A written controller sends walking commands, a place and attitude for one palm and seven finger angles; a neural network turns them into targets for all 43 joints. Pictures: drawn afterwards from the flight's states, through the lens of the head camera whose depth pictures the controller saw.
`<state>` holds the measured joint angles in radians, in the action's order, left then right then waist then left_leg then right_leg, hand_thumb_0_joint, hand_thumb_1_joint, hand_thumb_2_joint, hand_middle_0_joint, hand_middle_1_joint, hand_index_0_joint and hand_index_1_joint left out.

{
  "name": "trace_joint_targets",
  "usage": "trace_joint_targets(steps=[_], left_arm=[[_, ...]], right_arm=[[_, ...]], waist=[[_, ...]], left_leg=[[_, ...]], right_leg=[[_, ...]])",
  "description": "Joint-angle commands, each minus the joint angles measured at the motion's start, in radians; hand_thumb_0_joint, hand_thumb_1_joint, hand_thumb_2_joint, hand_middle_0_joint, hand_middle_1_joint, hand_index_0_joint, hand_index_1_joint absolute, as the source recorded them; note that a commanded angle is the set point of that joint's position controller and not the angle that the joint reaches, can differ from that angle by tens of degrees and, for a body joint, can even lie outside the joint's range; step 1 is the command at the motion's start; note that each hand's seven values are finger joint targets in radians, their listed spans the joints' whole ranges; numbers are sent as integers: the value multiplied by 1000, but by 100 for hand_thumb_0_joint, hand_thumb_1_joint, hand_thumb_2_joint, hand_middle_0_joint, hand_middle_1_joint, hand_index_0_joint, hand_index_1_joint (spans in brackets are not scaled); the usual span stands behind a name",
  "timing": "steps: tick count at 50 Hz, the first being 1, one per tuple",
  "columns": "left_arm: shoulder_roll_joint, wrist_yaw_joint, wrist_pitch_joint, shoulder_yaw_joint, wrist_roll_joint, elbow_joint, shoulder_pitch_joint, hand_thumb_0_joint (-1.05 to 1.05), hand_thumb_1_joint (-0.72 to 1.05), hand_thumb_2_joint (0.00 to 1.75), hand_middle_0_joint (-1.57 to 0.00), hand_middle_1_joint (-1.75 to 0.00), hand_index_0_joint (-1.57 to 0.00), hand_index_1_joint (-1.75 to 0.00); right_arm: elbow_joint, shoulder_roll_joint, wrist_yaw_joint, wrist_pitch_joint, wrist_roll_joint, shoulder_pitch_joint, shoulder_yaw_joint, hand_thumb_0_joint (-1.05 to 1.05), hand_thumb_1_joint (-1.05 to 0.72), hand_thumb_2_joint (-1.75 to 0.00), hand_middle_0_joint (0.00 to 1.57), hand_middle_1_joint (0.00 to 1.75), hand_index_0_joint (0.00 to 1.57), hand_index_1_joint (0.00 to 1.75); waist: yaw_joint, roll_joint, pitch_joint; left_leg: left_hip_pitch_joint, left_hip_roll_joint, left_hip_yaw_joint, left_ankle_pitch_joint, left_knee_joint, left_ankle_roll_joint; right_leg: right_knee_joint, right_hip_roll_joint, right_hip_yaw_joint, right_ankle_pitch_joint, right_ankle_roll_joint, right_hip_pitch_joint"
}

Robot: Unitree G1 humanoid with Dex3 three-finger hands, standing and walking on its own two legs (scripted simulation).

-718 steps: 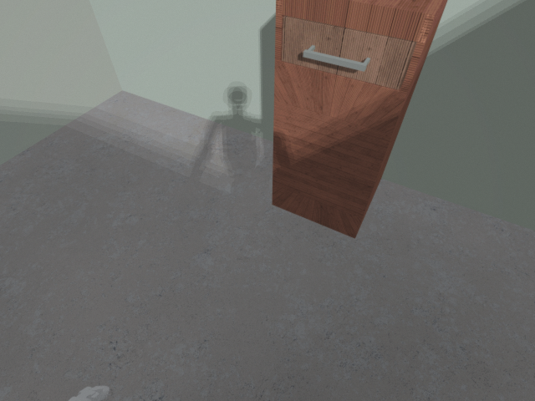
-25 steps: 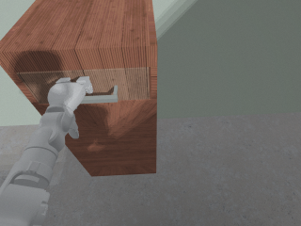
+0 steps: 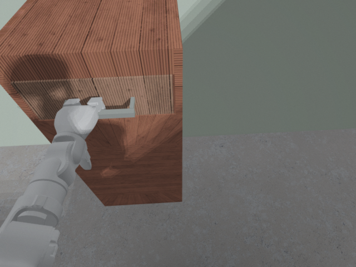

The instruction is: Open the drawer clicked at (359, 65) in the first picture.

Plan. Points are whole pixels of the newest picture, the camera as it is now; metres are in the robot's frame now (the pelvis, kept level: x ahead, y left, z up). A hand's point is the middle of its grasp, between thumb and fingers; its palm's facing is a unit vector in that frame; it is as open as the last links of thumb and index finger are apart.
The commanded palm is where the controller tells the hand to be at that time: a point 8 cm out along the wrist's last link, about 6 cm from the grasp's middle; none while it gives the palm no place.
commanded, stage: lower the fingers behind the handle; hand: left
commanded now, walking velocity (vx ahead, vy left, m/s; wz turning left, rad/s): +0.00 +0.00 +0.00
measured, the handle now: (98, 108) +0.48 +0.23 +0.07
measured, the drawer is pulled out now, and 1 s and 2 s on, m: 0.00 0.00 0.01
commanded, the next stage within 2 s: close the thumb around the handle in 0.48 s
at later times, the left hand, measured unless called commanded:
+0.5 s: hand (86, 132) +0.42 +0.25 +0.04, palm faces -0.05 -0.04 -1.00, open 13.8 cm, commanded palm +0.40 +0.25 +0.10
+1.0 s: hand (85, 131) +0.42 +0.25 +0.04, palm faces -0.03 -0.04 -1.00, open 9.0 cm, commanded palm +0.40 +0.25 +0.10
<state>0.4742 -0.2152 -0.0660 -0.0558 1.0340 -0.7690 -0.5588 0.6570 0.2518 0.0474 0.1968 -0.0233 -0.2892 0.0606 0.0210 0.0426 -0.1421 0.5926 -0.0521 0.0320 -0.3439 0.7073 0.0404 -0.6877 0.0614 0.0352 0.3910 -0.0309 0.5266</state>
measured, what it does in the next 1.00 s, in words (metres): stands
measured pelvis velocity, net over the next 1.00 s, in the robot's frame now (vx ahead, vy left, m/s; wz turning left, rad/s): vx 0.00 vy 0.01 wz -0.02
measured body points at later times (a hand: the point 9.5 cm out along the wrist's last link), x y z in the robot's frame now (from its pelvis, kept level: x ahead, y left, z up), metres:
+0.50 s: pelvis +0.00 +0.00 +0.00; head +0.05 -0.01 +0.45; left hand +0.42 +0.25 +0.10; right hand +0.07 -0.27 -0.13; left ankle -0.01 +0.10 -0.72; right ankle -0.04 -0.11 -0.72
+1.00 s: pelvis +0.00 +0.01 +0.00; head +0.05 +0.00 +0.45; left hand +0.42 +0.25 +0.10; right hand +0.08 -0.26 -0.13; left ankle -0.01 +0.10 -0.72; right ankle -0.04 -0.11 -0.72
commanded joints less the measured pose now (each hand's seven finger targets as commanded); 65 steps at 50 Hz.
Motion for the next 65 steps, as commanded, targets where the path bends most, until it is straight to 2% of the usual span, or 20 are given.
trace_joint_targets(steps=[1,2,3,5,11,14,24,26,28,29,37,38,40,42,44,54,58,59,63,65], left_arm=[[246,-61,17,96,2,138,-391,0,-50,30,-30,-120,-30,-120],[269,-61,19,112,7,131,-392,0,-50,30,-30,-120,-30,-120],[257,-60,25,103,4,123,-369,0,-50,30,-30,-120,-30,-120],[217,-54,34,67,1,117,-384,0,-50,30,-30,-120,-30,-120],[259,-38,35,91,1,100,-394,0,-50,30,-30,-120,-30,-120],[226,-32,25,60,0,105,-418,0,-50,30,-30,-120,-30,-120],[286,-38,7,131,-10,118,-330,0,-50,30,-30,-120,-30,-120],[272,-37,13,114,-9,109,-350,0,-50,30,-30,-120,-30,-120],[300,-40,14,134,-4,113,-353,0,-50,30,-30,-120,-30,-120],[277,-41,15,112,-3,133,-368,0,-50,30,-30,-120,-30,-120],[296,-31,26,134,-10,123,-328,0,-5,49,-33,-125,-33,-125],[317,-33,25,154,-4,122,-312,0,0,52,-34,-125,-34,-125],[256,-32,28,108,-11,142,-313,0,12,56,-34,-127,-34,-127],[276,-33,27,124,-9,155,-322,0,23,61,-35,-128,-35,-128],[221,-33,32,81,-12,160,-326,0,34,66,-36,-129,-36,-129],[246,-25,45,98,-10,131,-332,0,90,90,-40,-135,-40,-135],[255,-19,44,99,-4,112,-350,0,90,90,-40,-135,-40,-135],[224,-17,45,70,-4,111,-369,0,90,90,-40,-135,-40,-135],[247,-20,32,95,-4,138,-368,0,90,90,-40,-135,-40,-135],[209,-20,29,71,-8,158,-341,0,90,90,-40,-135,-40,-135]], right_arm=[[-97,139,11,-30,1,-27,45,0,-90,-90,20,30,20,30],[-95,145,12,-27,5,-27,46,0,-90,-90,20,30,20,30],[-102,141,11,-25,1,-30,43,0,-90,-90,20,30,20,30],[-103,139,9,-23,-2,-29,43,0,-90,-90,20,30,20,30],[-108,142,20,-20,-4,-31,39,0,-90,-90,20,30,20,30],[-109,139,19,-21,-5,-34,39,0,-90,-90,20,30,20,30],[-111,141,17,-18,-3,-36,40,0,-90,-90,20,30,20,30],[-110,142,16,-18,-5,-33,40,0,-90,-90,20,30,20,30],[-110,145,17,-17,-4,-36,40,0,-90,-90,20,30,20,30],[-112,143,17,-17,-3,-30,42,0,-90,-90,20,30,20,30],[-113,148,19,-14,-2,-26,39,0,-90,-90,20,30,20,30],[-117,145,19,-12,-4,-27,40,0,-90,-90,20,30,20,30],[-122,141,15,-16,-4,-24,43,0,-90,-90,20,30,20,30],[-120,145,14,-13,-2,-23,43,0,-90,-90,20,30,20,30],[-122,140,10,-15,-3,-25,44,0,-90,-90,20,30,20,30],[-114,145,13,-14,-2,-30,41,0,-90,-90,20,30,20,30],[-112,146,15,-12,-5,-34,37,0,-90,-90,20,30,20,30],[-113,144,15,-12,-4,-32,38,0,-90,-90,20,30,20,30],[-114,144,11,-14,-1,-40,43,0,-90,-90,20,30,20,30],[-120,140,8,-15,-2,-34,45,0,-90,-90,20,30,20,30]], waist=[[10,-22,-319],[13,-28,-332],[4,2,-340],[20,-10,-307],[17,-31,-307],[29,-18,-290],[0,-23,-325],[11,-35,-291],[4,-19,-317],[11,-7,-328],[8,-28,-310],[-8,-15,-323],[3,-10,-313],[4,0,-320],[13,-5,-321],[10,-24,-310],[10,-20,-293],[22,-16,-278],[9,-12,-329],[9,-1,-325]], left_leg=[[-224,13,-27,384,-30,15],[-222,14,-25,401,-25,15],[-221,12,-29,406,-25,14],[-218,15,-29,392,-25,14],[-200,13,-31,356,-33,19],[-213,16,-26,359,-32,19],[-190,12,-37,410,-22,19],[-175,12,-39,381,-26,19],[-186,14,-35,397,-27,18],[-206,15,-35,403,-24,17],[-194,17,-38,410,-28,18],[-196,16,-37,419,-29,16],[-222,20,-34,437,-26,15],[-235,24,-26,454,-24,13],[-255,27,-22,457,-24,12],[-242,27,-24,431,-29,13],[-232,27,-18,411,-35,11],[-236,28,-19,406,-34,10],[-265,31,-10,440,-28,8],[-271,31,-12,458,-22,6]], right_leg=[[63,-3,-27,-369,-15,-84],[59,-3,-23,-387,-16,-92],[53,-3,-24,-395,-17,-98],[59,-3,-29,-379,-15,-74],[69,-6,-21,-365,-12,-94],[70,-4,-26,-350,-13,-66],[55,-5,-19,-438,-12,-124],[63,-6,-19,-412,-10,-105],[55,-4,-20,-412,-13,-111],[56,-4,-21,-407,-12,-100],[62,-4,-22,-422,-12,-118],[56,-3,-22,-422,-14,-123],[59,0,-29,-414,-14,-98],[56,2,-30,-401,-17,-88],[55,4,-38,-387,-14,-68],[61,2,-35,-376,-15,-75],[62,2,-37,-348,-18,-64],[64,2,-41,-340,-18,-46],[56,3,-39,-347,-20,-55],[55,4,-40,-359,-19,-48]])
